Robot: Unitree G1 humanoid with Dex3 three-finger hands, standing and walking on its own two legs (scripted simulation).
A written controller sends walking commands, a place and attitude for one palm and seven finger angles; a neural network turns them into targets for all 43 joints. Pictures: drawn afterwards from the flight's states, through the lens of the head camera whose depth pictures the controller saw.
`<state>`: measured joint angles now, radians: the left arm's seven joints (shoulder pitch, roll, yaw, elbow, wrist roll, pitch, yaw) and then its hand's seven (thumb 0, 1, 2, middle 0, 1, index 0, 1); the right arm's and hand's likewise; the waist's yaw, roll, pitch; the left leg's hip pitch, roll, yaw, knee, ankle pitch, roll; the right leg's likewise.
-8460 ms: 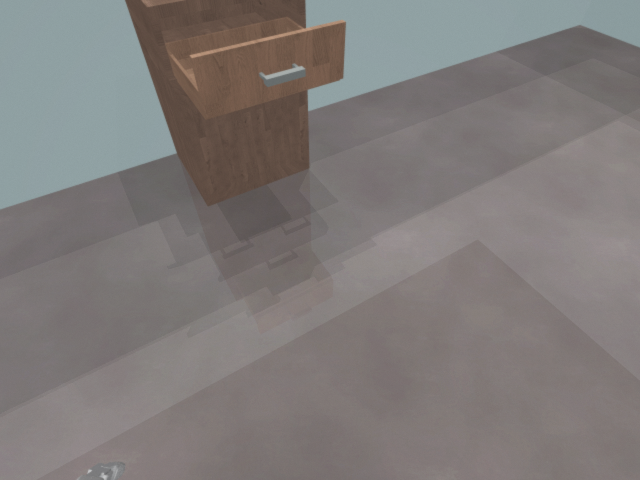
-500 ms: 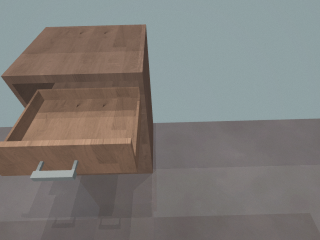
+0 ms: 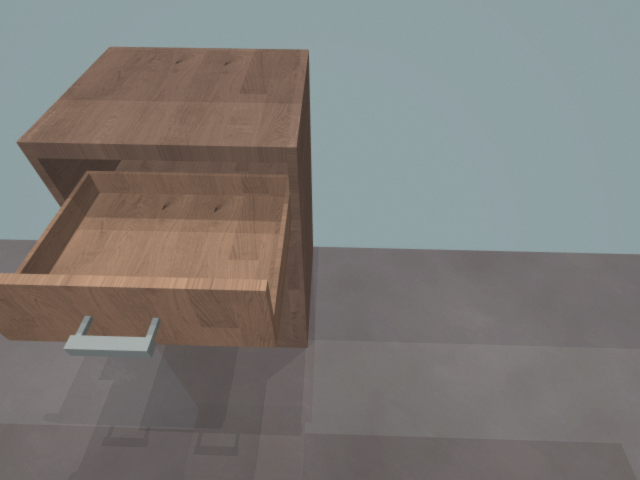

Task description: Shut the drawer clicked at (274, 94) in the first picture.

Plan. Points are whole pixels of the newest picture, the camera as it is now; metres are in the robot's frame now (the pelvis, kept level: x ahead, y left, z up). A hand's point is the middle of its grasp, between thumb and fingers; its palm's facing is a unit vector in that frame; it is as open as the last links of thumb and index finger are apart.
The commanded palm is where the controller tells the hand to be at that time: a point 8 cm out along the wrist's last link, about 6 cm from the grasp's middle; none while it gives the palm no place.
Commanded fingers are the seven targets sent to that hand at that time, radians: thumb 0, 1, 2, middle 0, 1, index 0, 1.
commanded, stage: come to a stop and stand still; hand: left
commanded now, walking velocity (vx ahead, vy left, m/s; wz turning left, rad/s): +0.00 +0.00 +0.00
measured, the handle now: (116, 334) +0.33 +0.35 -0.08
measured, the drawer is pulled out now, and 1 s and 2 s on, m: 0.30 0.30 0.30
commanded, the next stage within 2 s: look again from close up in 0.24 s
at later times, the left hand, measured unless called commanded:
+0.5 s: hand out of the picture +0.01 +0.20 -0.18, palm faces +0.02 -0.97 -0.22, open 7.4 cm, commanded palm none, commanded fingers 0.00 0.90 0.90 -0.20 -0.30 -0.20 -0.30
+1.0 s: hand out of the picture +0.00 +0.25 -0.18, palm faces -0.02 -0.98 -0.21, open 7.4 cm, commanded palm none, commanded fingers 0.00 0.90 0.90 -0.20 -0.30 -0.20 -0.30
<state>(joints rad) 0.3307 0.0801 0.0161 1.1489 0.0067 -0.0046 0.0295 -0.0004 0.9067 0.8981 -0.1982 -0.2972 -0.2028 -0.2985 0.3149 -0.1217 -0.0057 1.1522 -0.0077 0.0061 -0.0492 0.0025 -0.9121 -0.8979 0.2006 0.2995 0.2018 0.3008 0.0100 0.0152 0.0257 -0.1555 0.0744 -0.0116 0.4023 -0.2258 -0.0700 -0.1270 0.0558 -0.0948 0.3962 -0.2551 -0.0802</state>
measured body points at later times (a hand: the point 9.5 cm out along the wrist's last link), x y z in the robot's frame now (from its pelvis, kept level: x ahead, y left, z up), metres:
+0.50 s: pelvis +0.00 +0.03 -0.01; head +0.02 +0.02 +0.44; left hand +0.01 +0.26 -0.16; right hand +0.01 -0.20 -0.17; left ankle -0.01 +0.17 -0.74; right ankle -0.02 -0.06 -0.74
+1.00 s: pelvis -0.01 +0.07 +0.00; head -0.01 +0.07 +0.45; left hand +0.00 +0.30 -0.16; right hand +0.00 -0.16 -0.16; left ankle -0.01 +0.17 -0.74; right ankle -0.02 -0.06 -0.74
